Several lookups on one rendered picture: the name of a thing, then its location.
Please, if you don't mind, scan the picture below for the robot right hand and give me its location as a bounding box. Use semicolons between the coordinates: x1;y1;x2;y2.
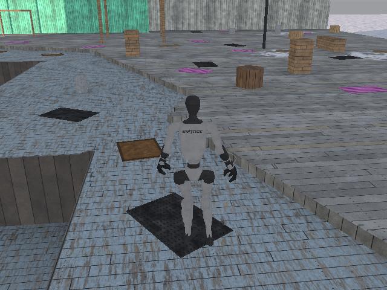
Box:
224;166;237;182

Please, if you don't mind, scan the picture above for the robot thigh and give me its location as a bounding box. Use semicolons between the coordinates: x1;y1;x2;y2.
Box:
174;169;194;210
201;168;215;208

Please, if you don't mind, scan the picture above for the robot left upper arm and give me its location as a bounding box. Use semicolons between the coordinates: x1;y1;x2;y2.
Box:
163;121;180;154

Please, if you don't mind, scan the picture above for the robot right forearm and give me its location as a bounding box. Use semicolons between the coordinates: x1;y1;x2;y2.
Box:
220;145;234;170

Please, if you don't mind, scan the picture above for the robot left thigh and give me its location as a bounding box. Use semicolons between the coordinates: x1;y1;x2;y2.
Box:
174;169;194;210

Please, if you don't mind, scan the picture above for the robot right thigh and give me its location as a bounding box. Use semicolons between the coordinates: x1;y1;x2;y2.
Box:
201;168;215;208

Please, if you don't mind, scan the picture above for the robot left forearm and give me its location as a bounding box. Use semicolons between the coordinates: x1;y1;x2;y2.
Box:
158;145;169;165

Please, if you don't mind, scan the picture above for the robot right upper arm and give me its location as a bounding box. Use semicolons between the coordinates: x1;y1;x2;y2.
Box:
205;121;224;155

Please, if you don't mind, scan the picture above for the robot left hand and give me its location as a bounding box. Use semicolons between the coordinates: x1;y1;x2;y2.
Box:
157;163;171;175

